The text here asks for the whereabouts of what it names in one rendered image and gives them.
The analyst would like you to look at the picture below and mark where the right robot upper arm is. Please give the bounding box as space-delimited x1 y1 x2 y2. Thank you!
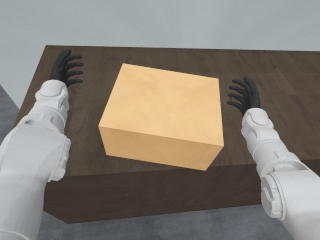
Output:
261 170 320 240

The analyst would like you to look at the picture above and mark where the carton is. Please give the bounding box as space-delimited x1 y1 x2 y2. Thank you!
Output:
98 63 224 171

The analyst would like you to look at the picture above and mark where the robot right forearm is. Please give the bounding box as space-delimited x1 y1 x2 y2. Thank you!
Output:
241 108 320 180

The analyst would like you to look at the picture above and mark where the pedestal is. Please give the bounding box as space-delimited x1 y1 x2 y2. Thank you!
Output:
12 45 320 224

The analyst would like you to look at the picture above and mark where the left robot upper arm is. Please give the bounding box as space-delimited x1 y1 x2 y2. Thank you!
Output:
0 123 71 240

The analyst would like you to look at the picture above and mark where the right robot hand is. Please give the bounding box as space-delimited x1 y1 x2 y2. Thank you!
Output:
227 76 261 117

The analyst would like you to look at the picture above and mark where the left robot hand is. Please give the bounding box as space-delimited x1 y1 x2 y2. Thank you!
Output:
49 49 84 88

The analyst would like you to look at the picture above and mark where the robot left forearm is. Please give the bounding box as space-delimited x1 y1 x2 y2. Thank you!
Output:
0 79 70 171

